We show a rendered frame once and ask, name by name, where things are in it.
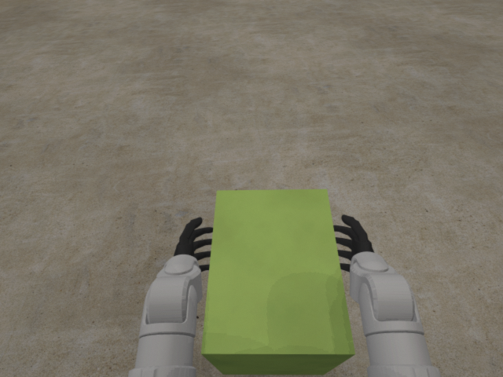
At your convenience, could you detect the right robot forearm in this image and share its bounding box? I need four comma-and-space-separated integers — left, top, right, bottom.
350, 251, 441, 377

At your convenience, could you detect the right robot hand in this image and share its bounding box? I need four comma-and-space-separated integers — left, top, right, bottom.
333, 214, 374, 272

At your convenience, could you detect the left robot forearm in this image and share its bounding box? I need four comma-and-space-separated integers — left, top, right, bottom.
128, 254, 203, 377

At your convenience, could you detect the left robot hand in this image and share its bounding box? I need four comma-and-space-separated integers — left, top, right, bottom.
174, 217, 213, 272

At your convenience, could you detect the carton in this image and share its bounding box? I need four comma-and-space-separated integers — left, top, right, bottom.
201, 189, 355, 375

